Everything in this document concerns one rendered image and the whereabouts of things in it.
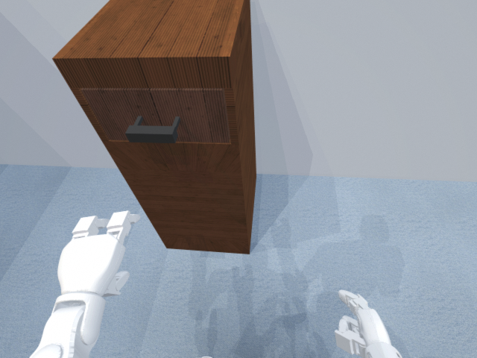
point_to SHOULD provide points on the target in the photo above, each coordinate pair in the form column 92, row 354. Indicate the drawer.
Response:
column 202, row 111

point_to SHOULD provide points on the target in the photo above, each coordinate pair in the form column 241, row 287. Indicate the robot left hand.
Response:
column 89, row 262

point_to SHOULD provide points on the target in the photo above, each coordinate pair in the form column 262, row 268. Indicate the robot right hand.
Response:
column 354, row 336

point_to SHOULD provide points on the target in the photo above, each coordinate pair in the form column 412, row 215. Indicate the handle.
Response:
column 155, row 134

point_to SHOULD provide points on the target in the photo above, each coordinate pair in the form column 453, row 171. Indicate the right robot forearm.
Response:
column 381, row 350

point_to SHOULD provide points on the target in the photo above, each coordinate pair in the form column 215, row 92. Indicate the cabinet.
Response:
column 198, row 195

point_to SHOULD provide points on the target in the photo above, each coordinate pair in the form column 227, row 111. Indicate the left robot forearm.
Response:
column 73, row 327

